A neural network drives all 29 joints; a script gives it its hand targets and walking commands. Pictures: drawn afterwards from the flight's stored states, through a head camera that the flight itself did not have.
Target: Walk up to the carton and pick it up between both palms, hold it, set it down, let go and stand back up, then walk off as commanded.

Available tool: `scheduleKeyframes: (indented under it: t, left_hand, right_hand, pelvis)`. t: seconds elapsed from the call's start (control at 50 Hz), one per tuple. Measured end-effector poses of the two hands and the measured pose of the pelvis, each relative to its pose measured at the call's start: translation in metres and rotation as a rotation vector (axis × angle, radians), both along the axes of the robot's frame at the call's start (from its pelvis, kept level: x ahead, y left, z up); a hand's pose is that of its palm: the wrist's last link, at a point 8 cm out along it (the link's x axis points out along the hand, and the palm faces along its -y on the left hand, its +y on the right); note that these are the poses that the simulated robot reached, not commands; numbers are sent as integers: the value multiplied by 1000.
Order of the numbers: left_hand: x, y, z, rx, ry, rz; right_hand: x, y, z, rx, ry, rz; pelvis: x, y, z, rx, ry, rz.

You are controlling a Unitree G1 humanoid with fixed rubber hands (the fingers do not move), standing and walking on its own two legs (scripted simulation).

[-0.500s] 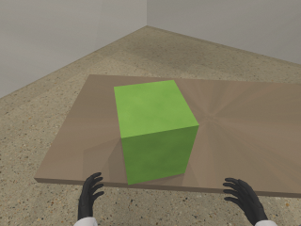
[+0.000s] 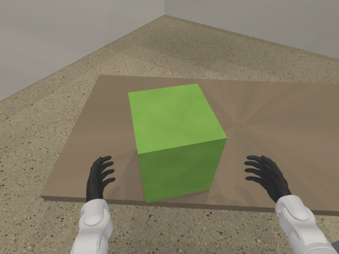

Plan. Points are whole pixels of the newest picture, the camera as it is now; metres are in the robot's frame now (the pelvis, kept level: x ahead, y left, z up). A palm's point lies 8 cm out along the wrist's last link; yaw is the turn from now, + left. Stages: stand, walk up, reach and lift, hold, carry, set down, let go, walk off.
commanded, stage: reach and lift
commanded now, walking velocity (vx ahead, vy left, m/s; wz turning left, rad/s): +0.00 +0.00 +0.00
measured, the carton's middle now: (171, 143) +0.43 +0.05 +0.00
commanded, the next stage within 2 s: none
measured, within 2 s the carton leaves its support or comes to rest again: neither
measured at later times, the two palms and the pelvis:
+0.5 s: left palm (89, 164) +0.29 +0.22 +0.08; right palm (271, 150) +0.36 -0.19 +0.08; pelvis +0.00 +0.00 +0.00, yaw +0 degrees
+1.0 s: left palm (82, 137) +0.33 +0.24 +0.12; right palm (255, 114) +0.44 -0.16 +0.12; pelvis +0.00 +0.00 +0.00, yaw +1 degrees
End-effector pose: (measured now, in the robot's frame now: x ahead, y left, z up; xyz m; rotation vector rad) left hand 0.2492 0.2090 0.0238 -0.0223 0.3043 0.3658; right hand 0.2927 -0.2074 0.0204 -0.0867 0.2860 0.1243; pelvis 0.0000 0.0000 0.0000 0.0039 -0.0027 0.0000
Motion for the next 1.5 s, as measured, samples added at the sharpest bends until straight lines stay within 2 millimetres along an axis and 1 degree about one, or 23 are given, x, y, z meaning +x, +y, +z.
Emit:
scheduleKeyframes:
  t: [0.26,0.34,0.44,0.66,0.76,0.88,1.0,1.1,1.18,1.3,1.4,1.5]
  left_hand:
    - [20,10,24,-21,5,-5]
    - [29,10,38,-23,-15,-1]
    - [35,12,52,-12,-20,-1]
    - [54,14,71,-38,-11,12]
    - [62,20,73,-57,10,21]
    - [72,29,79,-44,16,28]
    - [85,33,97,-24,-5,9]
    - [96,37,108,-23,-15,6]
    - [104,39,118,-25,-41,13]
    - [114,37,118,-25,-12,2]
    - [123,39,115,-28,-1,19]
    - [125,41,107,-31,-9,29]
  right_hand:
    - [34,5,31,-6,-22,5]
    - [47,10,41,-2,-29,26]
    - [58,17,52,-4,-44,53]
    - [91,23,80,-19,-44,46]
    - [105,30,86,-26,-21,51]
    - [124,41,94,-4,-16,60]
    - [143,52,104,10,-33,68]
    - [157,56,118,14,-54,70]
    - [168,54,130,16,-58,64]
    - [177,52,136,10,-35,50]
    - [185,60,137,23,-32,65]
    - [188,71,129,15,-33,74]
  pelvis:
    - [1,4,2,-3,12,1]
    - [1,3,2,-4,29,-1]
    - [0,2,3,-6,32,4]
    - [-9,-5,2,-1,53,5]
    - [-10,-5,2,-2,65,8]
    - [-9,-2,0,-5,92,14]
    - [-4,4,0,-11,114,21]
    - [-2,7,1,-15,126,19]
    - [0,8,1,-17,139,13]
    - [1,7,0,-19,146,15]
    - [-1,5,-1,-19,165,11]
    - [-1,3,-1,-21,184,18]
